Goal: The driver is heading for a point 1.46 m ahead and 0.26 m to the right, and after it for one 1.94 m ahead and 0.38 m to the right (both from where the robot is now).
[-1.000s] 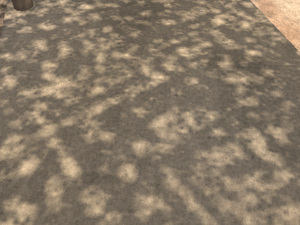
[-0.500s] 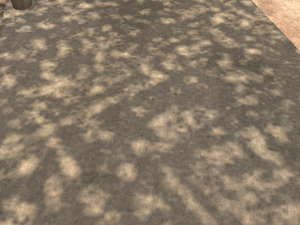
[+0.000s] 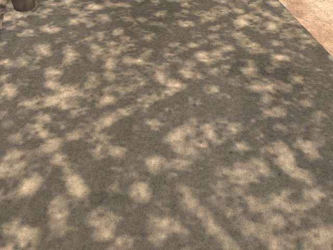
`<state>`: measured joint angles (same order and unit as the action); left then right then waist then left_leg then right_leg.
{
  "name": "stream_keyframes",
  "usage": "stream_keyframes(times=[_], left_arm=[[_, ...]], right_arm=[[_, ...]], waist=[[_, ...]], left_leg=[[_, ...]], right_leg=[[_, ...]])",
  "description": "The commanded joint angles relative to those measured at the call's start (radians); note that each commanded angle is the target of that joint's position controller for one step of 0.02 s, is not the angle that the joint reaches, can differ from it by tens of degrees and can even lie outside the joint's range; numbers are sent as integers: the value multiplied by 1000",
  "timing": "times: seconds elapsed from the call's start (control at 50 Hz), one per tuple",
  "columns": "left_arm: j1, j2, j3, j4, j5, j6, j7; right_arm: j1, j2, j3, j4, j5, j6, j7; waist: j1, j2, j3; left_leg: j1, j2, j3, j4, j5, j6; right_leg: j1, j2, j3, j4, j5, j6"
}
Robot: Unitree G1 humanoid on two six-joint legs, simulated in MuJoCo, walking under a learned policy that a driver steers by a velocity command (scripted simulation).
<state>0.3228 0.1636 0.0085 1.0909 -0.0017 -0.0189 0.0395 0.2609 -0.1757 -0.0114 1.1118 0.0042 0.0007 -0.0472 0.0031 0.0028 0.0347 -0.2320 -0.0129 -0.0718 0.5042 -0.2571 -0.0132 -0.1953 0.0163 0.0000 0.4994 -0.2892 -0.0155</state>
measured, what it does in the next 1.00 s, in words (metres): walks ahead, turning right: right foot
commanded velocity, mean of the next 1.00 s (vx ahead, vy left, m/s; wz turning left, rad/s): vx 0.40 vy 0.00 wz -0.28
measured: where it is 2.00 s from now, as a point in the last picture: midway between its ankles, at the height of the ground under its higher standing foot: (217, 152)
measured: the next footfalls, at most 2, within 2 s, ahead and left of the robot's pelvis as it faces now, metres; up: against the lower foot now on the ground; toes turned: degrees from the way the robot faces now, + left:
right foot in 0.70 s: +0.43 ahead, -0.10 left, +0.00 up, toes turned -12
left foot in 1.18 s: +0.75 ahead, +0.00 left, +0.00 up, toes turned -23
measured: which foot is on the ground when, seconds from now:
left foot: down 0.00-0.70, up 0.72-1.00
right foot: down 0.00-0.24, up 0.26-0.68, down 0.70-1.00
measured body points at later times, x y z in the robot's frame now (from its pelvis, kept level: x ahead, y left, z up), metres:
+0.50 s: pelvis +0.14 +0.04 +0.00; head +0.16 +0.05 +0.45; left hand +0.28 +0.28 -0.13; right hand +0.04 -0.18 -0.14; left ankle +0.03 +0.13 -0.74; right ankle +0.26 -0.13 -0.67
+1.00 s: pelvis +0.43 -0.04 +0.01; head +0.45 -0.06 +0.46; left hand +0.57 +0.21 -0.11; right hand +0.53 -0.34 -0.09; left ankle +0.64 +0.11 -0.67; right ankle +0.39 -0.09 -0.74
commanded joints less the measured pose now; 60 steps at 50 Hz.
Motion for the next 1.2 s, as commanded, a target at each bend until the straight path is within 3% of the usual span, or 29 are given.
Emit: stream_keyframes(times=[0.02,0.08,0.12,0.16,0.2,0.22,0.24,0.26,0.28,0.32,0.36,0.38,0.46,0.58,0.64,0.68,0.7,0.72,0.74,0.76,0.78,0.8,0.86,0.92,1.02,1.1,1.16,1.18,1.2], left_arm=[[96,118,26,-6,-12,2,8],[161,192,53,-11,-26,-20,6],[130,209,64,-31,-19,-36,2],[58,199,62,-63,-28,-45,-7],[-3,193,61,-89,-44,-37,-13],[-21,182,57,-101,-42,-40,-14],[-50,120,39,-122,-27,-53,-23],[-43,71,29,-156,-33,-74,-22],[-50,107,35,-159,-47,-88,-25],[-51,127,40,-153,-46,-102,-40],[-72,156,57,-149,-32,-98,-46],[-69,136,56,-145,-33,-89,-53],[-212,82,37,-215,-33,-67,-61],[-413,79,14,-326,-28,-70,-93],[-379,124,35,-351,-27,-75,-111],[-140,207,80,-300,-33,-70,-114],[11,274,113,-267,-32,-60,-101],[91,366,130,-260,-17,-49,-83],[103,341,120,-265,-4,-50,-77],[59,278,106,-265,-2,-58,-73],[-35,237,93,-285,-11,-66,-74],[-119,209,83,-311,-11,-73,-81],[-175,192,74,-338,-8,-75,-77],[-115,235,85,-333,-8,-77,-53],[6,237,84,-307,-21,-67,-35],[65,237,80,-285,-20,-60,-33],[46,253,83,-289,-12,-48,-30],[33,232,74,-298,-8,-47,-33],[18,197,57,-322,6,-49,-35]], right_arm=[[72,-87,-17,-10,8,-4,-5],[5,-49,-10,-58,14,-46,9],[-24,-59,-15,-80,20,-75,25],[12,-54,-16,-82,29,-93,35],[144,-60,-32,-19,25,-100,37],[235,-82,-45,13,18,-96,38],[383,-151,-67,35,17,-96,33],[467,-248,-81,32,11,-106,46],[379,-187,-60,15,1,-122,48],[217,-129,-38,-43,5,-131,57],[195,-90,-23,-52,0,-119,60],[228,-79,-19,-43,-7,-112,56],[255,-127,-24,-46,-24,-106,31],[278,-172,-31,-61,-5,-106,16],[241,-209,-40,-86,-6,-91,9],[194,-241,-49,-117,-15,-71,3],[167,-248,-48,-146,-15,-75,5],[254,-109,-10,-189,-39,-102,29],[245,-107,-3,-209,-5,-155,51],[110,-192,-30,-254,35,-182,57],[47,-205,-33,-283,40,-191,51],[34,-207,-43,-278,24,-184,38],[79,-182,-58,-299,-6,-135,25],[-34,-169,-58,-360,-28,-117,16],[-230,-132,-38,-416,-11,-130,31],[-302,-180,-46,-457,-1,-147,57],[-220,-212,-58,-451,-2,-159,64],[-101,-245,-75,-421,-8,-162,59],[76,-300,-90,-400,-18,-162,53]], waist=[[6,-45,49],[42,-168,125],[31,-161,157],[-15,-151,153],[-76,-106,108],[-104,-50,77],[-153,164,11],[-153,340,-9],[-98,194,55],[-37,67,98],[-24,64,85],[-29,84,68],[-47,55,100],[-72,56,132],[-7,104,49],[124,150,-106],[203,110,-183],[119,-169,-322],[114,-173,-473],[128,-118,-306],[81,-37,-173],[24,49,-105],[-56,0,-54],[-36,-38,-22],[65,-80,-33],[87,-87,-26],[25,-117,-48],[-31,-103,-125],[-108,-25,-271]], left_leg=[[-56,-47,60,-15,-261,47],[-236,-39,105,189,-236,60],[-270,28,77,326,-180,79],[-200,52,75,204,-225,108],[114,-22,150,-25,-53,97],[229,-3,96,-54,-23,91],[365,187,-192,-193,-122,145],[432,383,-610,-348,-255,281],[356,426,-661,-355,-321,309],[302,339,-405,-357,-192,235],[283,258,-182,-359,90,162],[279,231,-104,-353,200,148],[212,212,36,-384,351,152],[235,242,169,-399,451,135],[346,266,224,-215,963,110],[321,259,245,121,1183,86],[123,222,244,382,998,54],[-303,39,213,815,67,-2],[-470,-53,-18,1018,-293,15],[-577,14,-69,1016,-217,49],[-564,64,-48,927,-119,60],[-499,99,-31,849,-74,53],[-345,150,-15,697,-37,14],[-347,132,25,497,104,-34],[-286,64,48,99,405,-33],[-326,56,26,3,323,9],[-214,27,56,-59,205,66],[-41,35,52,-68,227,103],[229,183,-100,-35,255,177]], right_leg=[[-73,-31,58,-137,-338,-57],[-48,-240,358,-297,-599,-185],[-85,-352,497,-361,-533,-245],[-108,-321,410,-332,-423,-204],[-230,-186,214,-219,-290,-135],[-290,-131,143,-90,-190,-109],[-403,-34,6,267,-88,-55],[-605,49,-5,529,-241,-43],[-678,-22,83,708,-225,-63],[-713,-100,96,742,-18,-90],[-657,-134,78,652,94,-82],[-634,-131,59,641,124,-71],[-641,-98,51,465,238,-37],[-518,-65,-59,161,338,-67],[-389,8,-127,140,233,-125],[-89,76,-143,114,200,-174],[194,31,-23,65,213,-214],[578,-252,483,49,129,-373],[678,-382,902,-172,-18,-471],[566,-328,758,-219,-17,-389],[372,-282,589,-237,69,-340],[194,-234,478,-255,167,-309],[-69,-153,323,-304,288,-294],[-170,-108,243,-317,347,-285],[-102,-89,216,-278,244,-218],[75,-174,311,-189,239,-211],[150,-192,339,-90,421,-179],[131,-138,300,41,548,-156],[-3,-73,230,310,436,-119]])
